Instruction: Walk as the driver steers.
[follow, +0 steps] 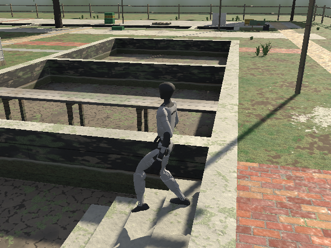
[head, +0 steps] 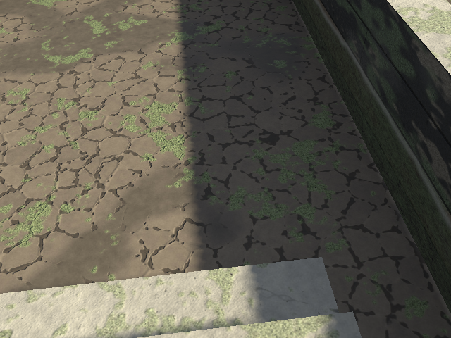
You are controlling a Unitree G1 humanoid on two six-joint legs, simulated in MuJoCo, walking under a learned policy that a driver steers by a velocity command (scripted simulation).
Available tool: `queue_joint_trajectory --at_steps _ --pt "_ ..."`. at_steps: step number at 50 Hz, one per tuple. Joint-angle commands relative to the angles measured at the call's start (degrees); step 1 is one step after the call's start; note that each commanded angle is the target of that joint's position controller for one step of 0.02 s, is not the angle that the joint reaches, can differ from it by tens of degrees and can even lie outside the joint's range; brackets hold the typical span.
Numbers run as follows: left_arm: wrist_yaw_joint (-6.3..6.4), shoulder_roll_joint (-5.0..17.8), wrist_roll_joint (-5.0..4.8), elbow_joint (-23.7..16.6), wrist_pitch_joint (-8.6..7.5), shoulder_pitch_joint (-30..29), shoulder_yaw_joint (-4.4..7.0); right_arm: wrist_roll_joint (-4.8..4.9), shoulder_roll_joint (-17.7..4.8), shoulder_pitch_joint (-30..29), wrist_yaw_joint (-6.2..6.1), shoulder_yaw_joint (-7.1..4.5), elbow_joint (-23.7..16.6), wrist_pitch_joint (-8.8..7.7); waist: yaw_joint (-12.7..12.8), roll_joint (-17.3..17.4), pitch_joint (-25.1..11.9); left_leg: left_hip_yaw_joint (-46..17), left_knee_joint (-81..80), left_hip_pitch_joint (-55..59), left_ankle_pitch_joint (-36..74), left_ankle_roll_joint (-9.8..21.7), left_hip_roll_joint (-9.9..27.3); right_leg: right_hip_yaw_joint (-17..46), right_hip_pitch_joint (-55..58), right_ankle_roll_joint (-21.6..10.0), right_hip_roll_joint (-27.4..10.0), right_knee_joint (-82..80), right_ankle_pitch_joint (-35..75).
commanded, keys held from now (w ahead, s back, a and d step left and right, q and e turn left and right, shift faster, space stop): w+q+shift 0.78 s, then w+shift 0.04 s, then w+e+shift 0.18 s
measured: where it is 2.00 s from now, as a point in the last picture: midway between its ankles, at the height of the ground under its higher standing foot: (120, 208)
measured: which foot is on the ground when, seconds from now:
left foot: up 0.00-0.14, down 0.16-0.56, up 0.58-1.00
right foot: down 0.00-0.16, up 0.18-0.56, down 0.58-1.00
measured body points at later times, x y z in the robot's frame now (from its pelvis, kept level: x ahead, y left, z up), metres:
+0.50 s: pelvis +0.41 +0.09 -0.19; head +0.40 +0.09 +0.26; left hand +0.50 +0.38 -0.28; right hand +0.45 -0.16 -0.33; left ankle +0.21 +0.09 -0.85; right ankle +0.63 +0.01 -0.88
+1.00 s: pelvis +0.77 +0.31 -0.42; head +0.78 +0.33 +0.03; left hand +0.49 +0.32 -0.53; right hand +1.10 +0.34 -0.50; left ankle +0.84 +0.46 -1.14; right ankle +0.61 +0.02 -0.98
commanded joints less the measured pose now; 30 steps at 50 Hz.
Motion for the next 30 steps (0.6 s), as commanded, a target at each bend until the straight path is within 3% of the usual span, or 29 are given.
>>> queue_joint_trajectory --at_steps 1,4,5,6,7,8,9,10,11,12,13,14,15,16,17,18,19,20,21,22,24,25,26,27,28,29,30 --pt "0.72 5.08 1.18 -0.40 -1.08 3.72 0.96 -0.47 -0.29 -13.78 0.10 0.57 -5.16 -1.56 5.47 -5.43 12.85 2.82 -4.80 -1.99 -1.15 2.35 -1.84 8.31 -8.61 -5.79 -13.01 -7.62 20.04" --pt "1.68 5.89 1.62 2.34 -1.04 4.18 0.61 -0.12 0.96 -13.68 -0.93 1.27 -5.26 -1.32 5.78 -6.14 14.51 9.69 -9.97 6.36 -8.26 4.00 -0.04 4.90 -7.42 -4.43 -14.52 -2.93 32.94" --pt "1.78 6.97 2.36 2.82 -0.92 3.16 0.59 0.40 -0.34 -7.98 -1.57 0.95 -3.84 -1.16 3.05 -6.81 13.50 10.20 -12.93 11.15 -13.31 5.00 0.76 3.34 -5.41 -4.47 -15.02 2.67 43.18" --pt "1.71 7.68 2.41 3.33 -1.47 3.49 0.55 0.40 -2.64 1.26 -2.67 0.04 -0.80 -0.87 0.06 -5.15 8.27 14.11 -13.92 19.89 -17.22 5.66 -2.73 -0.25 -2.62 -3.41 -13.99 12.18 61.41" --pt "2.11 8.14 2.15 3.95 -1.15 4.24 0.33 -0.15 -4.51 11.68 -3.11 -0.81 2.91 -1.13 -4.29 -6.33 4.53 16.03 -13.55 29.38 -22.82 7.49 -4.38 -1.19 -4.62 -2.53 -15.39 26.64 73.64" --pt "2.33 7.68 1.98 4.00 -0.88 0.39 0.54 -0.79 -6.61 24.46 -2.88 -1.98 7.06 -1.35 -12.26 -1.04 1.08 7.63 -18.80 45.93 -21.23 12.39 -0.31 -2.99 -17.85 -0.45 -12.94 54.46 62.47" --pt "1.79 3.23 2.89 3.12 -1.00 -7.39 0.01 0.15 -8.44 27.25 -2.16 -2.46 8.30 -0.89 -13.73 7.04 2.92 0.93 -4.20 56.73 -5.18 14.62 3.96 -9.22 -42.05 -0.05 -3.24 81.33 -0.73" --pt "1.53 1.26 1.17 -2.73 -1.39 -3.50 -1.28 1.57 -9.37 25.61 -1.83 -0.97 6.60 -1.57 -7.08 7.94 -6.54 -9.34 4.76 67.04 16.88 16.17 10.99 -2.60 -52.41 0.92 -6.81 79.23 -0.40" --pt "1.30 6.02 -0.72 -7.37 -1.93 -9.14 -0.92 2.49 -12.96 25.68 -2.41 -3.03 6.02 -1.36 -12.01 9.61 -15.39 -30.72 -12.68 73.94 -16.04 26.93 18.67 -2.04 -61.64 4.18 -4.01 72.93 4.66" --pt "0.79 10.16 1.64 -5.64 -2.20 -12.91 0.03 1.68 -9.65 21.41 -2.77 -2.38 5.50 -1.20 -9.52 -2.91 -5.22 -32.42 -20.12 60.61 -39.92 24.88 18.64 3.13 -60.99 3.67 -11.01 55.37 11.37" --pt "0.28 11.09 2.21 -3.86 -1.58 -14.77 0.88 1.13 -7.30 16.07 -2.74 -1.60 4.47 -1.17 -6.92 -4.28 1.15 -32.70 -21.23 47.50 -51.01 23.19 15.89 2.14 -55.96 4.05 -11.17 51.76 8.25" --pt "-0.05 9.65 2.36 -3.19 -1.20 -16.12 0.81 0.49 -4.38 13.61 -3.06 -0.05 4.19 -2.76 -3.65 -7.80 7.73 -29.82 -17.63 35.20 -43.56 21.34 13.16 5.14 -53.15 5.22 -13.73 37.49 18.22" --pt "-0.73 7.78 1.63 -5.63 -0.16 -20.67 0.53 1.95 -3.84 10.30 -4.20 0.63 3.56 -3.51 -0.98 -7.42 12.21 -20.88 -21.46 15.83 -42.61 18.86 6.88 3.85 -38.75 8.52 -14.56 17.75 25.35" --pt "-1.22 6.85 2.95 -5.51 0.70 -21.32 0.28 2.08 -5.97 8.82 -4.70 0.37 3.41 -3.71 -0.51 -1.03 12.67 -18.72 -22.98 7.46 -38.65 18.39 3.55 0.21 -29.12 9.43 -13.05 11.75 29.19" --pt "-1.56 4.62 2.99 -4.36 1.30 -18.08 -0.23 1.40 -7.45 9.19 -4.38 -0.19 3.43 -4.14 -0.07 1.71 8.99 -17.74 -21.77 5.65 -25.89 18.62 2.91 -2.58 -22.06 9.20 -11.20 12.29 33.62" --pt "-1.89 5.36 1.51 -2.74 0.10 -15.63 0.71 0.95 -5.32 11.81 -4.34 -0.16 5.62 -5.65 -0.59 1.24 7.07 -17.56 -14.00 12.02 -21.88 17.39 1.84 0.93 -27.39 7.33 -12.06 9.07 55.85" --pt "-2.21 5.12 0.78 -3.65 -0.40 -17.49 0.69 1.79 -2.26 11.38 -4.30 0.73 5.44 -6.14 -1.33 -2.19 5.73 -13.10 -12.21 8.83 -27.98 14.51 -2.81 -0.25 -22.95 6.65 -11.15 -0.98 65.18" --pt "-2.92 2.84 1.85 -4.02 -0.65 -17.93 0.24 2.68 -1.02 10.03 -4.14 1.38 5.21 -5.91 -1.54 -1.73 2.87 -11.78 -8.28 5.96 -36.93 12.22 -5.01 0.18 -14.33 5.50 -9.79 -4.49 73.35" --pt "-3.64 1.40 1.74 -4.39 -0.70 -19.58 -0.37 2.95 -2.08 9.79 -4.37 1.38 4.61 -5.16 -2.33 -1.96 2.31 -12.07 -6.25 5.44 -38.72 11.34 -5.66 -1.23 -11.66 5.04 -7.98 -5.43 73.99" --pt "-3.98 0.35 1.44 -5.60 -0.51 -20.66 -0.64 2.61 -2.44 11.98 -4.55 1.42 4.83 -4.54 -3.90 -0.06 2.51 -12.69 -3.81 4.59 -37.20 10.99 -5.89 -1.96 -8.74 5.03 -6.33 -6.31 71.81" --pt "-3.34 0.42 -0.02 -7.51 -0.54 -21.91 -0.77 1.27 -3.33 16.04 -5.01 1.29 5.59 -3.31 -5.75 1.13 6.06 -15.02 3.27 7.11 -36.93 10.89 -5.89 -1.41 -9.73 5.87 -4.00 -9.79 61.10" --pt "-2.88 -0.76 -0.58 -7.31 -1.01 -19.90 -1.05 -0.01 -3.57 16.71 -5.29 1.17 5.44 -3.16 -6.16 0.79 5.27 -16.22 6.88 7.66 -35.70 10.50 -6.77 -2.47 -4.93 6.39 -2.11 -9.94 59.81" --pt "-2.02 0.02 -1.02 -6.24 -1.36 -13.55 -0.60 -0.83 -4.51 15.59 -5.52 0.82 5.30 -2.94 -2.09 0.30 4.56 -15.71 15.53 7.92 -32.94 9.96 -7.75 -1.05 1.59 6.59 -2.73 -12.76 57.40" --pt "-1.15 2.74 -1.30 -4.28 -1.85 -1.95 0.77 -1.57 -6.56 12.31 -5.34 0.45 5.20 -2.78 6.43 -1.64 0.80 -12.71 31.30 8.87 -25.06 9.30 -8.96 -0.38 11.38 6.38 -4.69 -19.26 59.50" --pt "-0.54 5.11 -1.35 -0.40 -1.92 10.79 2.29 -0.94 -6.70 6.82 -5.04 0.23 3.22 -2.83 14.20 -5.90 -2.54 -8.41 49.76 3.51 -23.51 8.05 -10.35 0.70 23.93 5.74 -8.13 -25.46 61.80" --pt "-0.29 7.27 -0.48 1.69 -1.99 13.62 2.94 -0.10 -1.06 4.41 -5.79 0.71 1.89 -2.52 13.67 -8.72 2.37 -4.07 76.64 -9.18 -60.24 6.72 -14.49 7.92 27.53 1.21 -18.32 -24.19 67.85" --pt "-1.80 7.22 1.30 -0.54 -2.11 9.88 1.23 2.95 4.27 11.62 -6.39 2.62 -3.15 -2.95 3.56 -13.32 -3.21 -2.94 82.50 -19.38 -67.15 7.40 -9.01 10.50 33.86 7.38 -26.36 1.65 106.43"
